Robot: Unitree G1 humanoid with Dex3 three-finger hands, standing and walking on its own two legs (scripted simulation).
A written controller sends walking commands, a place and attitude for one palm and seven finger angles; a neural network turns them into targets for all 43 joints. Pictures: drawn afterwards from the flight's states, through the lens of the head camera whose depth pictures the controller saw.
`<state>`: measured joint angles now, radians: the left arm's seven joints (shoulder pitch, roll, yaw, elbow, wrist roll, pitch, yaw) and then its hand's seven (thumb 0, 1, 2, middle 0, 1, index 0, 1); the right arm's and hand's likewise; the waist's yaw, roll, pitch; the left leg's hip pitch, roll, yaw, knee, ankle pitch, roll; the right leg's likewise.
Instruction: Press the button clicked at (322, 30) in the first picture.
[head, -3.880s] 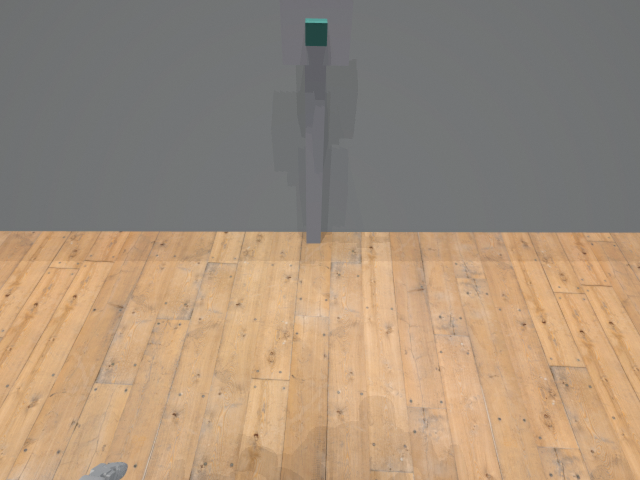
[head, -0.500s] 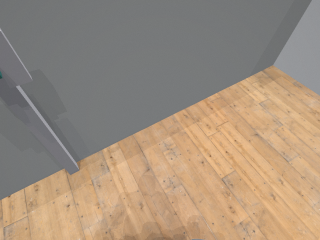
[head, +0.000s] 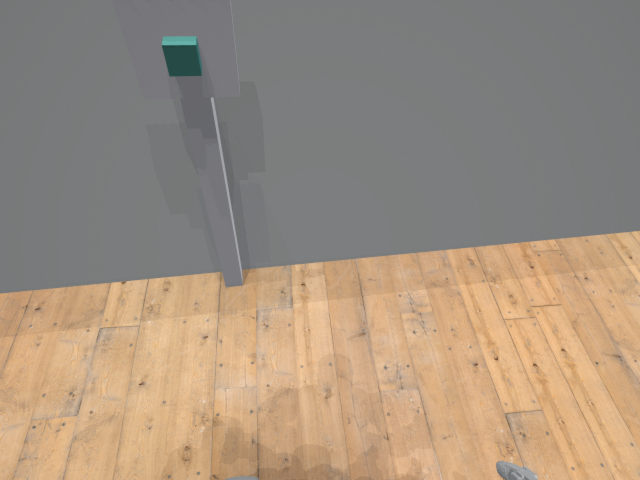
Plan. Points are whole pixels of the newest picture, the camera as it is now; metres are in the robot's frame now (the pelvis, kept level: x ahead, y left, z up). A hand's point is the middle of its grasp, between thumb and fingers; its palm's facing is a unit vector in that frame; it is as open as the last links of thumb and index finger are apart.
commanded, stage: turn to face it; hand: left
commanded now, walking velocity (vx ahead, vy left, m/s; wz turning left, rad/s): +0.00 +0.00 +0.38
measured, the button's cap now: (183, 55) +0.73 +0.30 +0.11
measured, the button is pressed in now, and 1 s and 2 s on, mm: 0 0 0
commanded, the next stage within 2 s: take the last steps up to it in 0.42 s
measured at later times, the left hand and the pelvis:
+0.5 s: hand out of the picture +0.05 +0.18 -0.14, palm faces +0.17 -0.95 -0.27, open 7.4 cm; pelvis -0.01 -0.02 +0.01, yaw +9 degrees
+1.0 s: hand out of the picture -0.05 +0.20 -0.16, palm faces +0.26 -0.96 -0.14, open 7.4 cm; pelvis +0.04 +0.03 +0.02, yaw +12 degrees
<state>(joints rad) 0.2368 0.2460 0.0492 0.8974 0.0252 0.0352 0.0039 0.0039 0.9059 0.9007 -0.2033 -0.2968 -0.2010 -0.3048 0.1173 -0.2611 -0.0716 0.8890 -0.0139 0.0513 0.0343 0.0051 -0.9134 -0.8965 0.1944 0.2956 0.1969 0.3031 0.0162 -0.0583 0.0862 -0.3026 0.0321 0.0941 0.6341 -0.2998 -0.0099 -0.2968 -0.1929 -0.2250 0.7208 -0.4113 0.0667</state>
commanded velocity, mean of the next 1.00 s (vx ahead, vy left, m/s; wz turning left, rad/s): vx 0.15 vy -0.04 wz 0.13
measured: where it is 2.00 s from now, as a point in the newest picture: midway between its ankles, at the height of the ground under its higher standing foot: (309, 437)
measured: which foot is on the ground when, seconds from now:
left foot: down 0.00-0.42, up 0.44-0.82, down 0.84-1.00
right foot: up 0.00-0.40, down 0.42-0.84, up 0.86-1.00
